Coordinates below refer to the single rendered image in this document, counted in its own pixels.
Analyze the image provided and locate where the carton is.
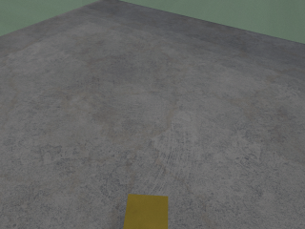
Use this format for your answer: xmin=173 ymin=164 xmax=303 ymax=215
xmin=123 ymin=194 xmax=169 ymax=229

